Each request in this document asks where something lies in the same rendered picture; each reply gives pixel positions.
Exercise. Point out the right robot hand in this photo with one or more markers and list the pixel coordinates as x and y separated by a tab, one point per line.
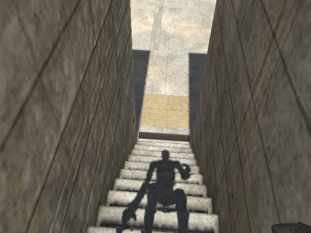
298	227

